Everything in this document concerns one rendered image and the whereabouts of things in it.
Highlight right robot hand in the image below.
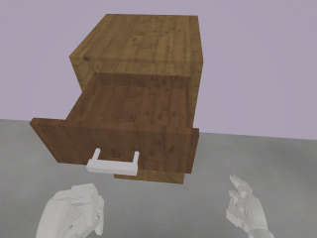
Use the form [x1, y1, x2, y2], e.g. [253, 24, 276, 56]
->
[226, 175, 268, 235]

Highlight cabinet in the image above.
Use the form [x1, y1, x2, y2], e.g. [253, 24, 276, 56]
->
[69, 14, 204, 184]

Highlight left robot hand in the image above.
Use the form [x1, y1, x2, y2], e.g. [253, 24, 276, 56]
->
[36, 183, 104, 238]

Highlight handle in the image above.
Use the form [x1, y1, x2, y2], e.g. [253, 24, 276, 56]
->
[86, 148, 140, 176]

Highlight drawer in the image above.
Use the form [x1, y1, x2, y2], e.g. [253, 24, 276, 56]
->
[29, 71, 200, 174]

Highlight robot right forearm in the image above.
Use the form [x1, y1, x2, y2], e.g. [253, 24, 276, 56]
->
[248, 228, 274, 238]

